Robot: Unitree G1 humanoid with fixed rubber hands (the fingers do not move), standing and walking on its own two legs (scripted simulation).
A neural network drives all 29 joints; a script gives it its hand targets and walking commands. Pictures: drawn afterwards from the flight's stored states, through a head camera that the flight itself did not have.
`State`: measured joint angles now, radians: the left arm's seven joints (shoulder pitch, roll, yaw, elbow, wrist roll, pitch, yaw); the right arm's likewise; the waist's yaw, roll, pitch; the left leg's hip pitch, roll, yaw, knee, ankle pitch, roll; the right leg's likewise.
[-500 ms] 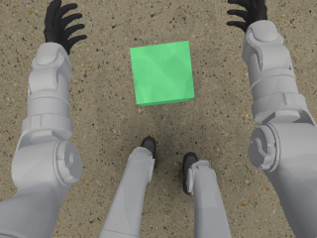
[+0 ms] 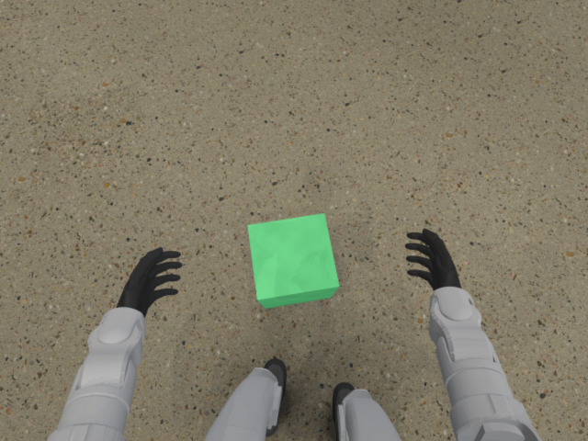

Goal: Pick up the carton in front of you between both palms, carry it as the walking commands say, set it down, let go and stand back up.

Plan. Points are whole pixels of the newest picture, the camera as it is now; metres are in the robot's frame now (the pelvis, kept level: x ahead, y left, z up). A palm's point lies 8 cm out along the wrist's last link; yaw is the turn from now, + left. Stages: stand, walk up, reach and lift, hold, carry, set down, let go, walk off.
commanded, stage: let go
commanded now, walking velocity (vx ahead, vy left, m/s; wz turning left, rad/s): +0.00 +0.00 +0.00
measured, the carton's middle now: (292, 264) +0.45 +0.06 -0.62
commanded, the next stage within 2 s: stand in 0.86 s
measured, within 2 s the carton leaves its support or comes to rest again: neither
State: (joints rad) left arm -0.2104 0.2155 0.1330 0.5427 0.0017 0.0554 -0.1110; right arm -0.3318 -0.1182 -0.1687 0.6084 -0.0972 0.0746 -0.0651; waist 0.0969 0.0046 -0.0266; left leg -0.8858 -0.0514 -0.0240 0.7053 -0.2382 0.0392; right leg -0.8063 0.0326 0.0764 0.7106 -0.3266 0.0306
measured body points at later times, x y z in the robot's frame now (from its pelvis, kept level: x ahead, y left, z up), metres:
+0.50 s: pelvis +0.04 -0.05 +0.04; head +0.06 -0.04 +0.48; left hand +0.21 +0.19 -0.04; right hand +0.22 -0.28 -0.04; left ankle +0.04 +0.09 -0.71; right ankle -0.01 -0.14 -0.71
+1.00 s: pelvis +0.05 -0.02 +0.03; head +0.05 -0.01 +0.48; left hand +0.17 +0.24 -0.06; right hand +0.18 -0.27 -0.07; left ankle +0.04 +0.09 -0.71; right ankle -0.01 -0.14 -0.71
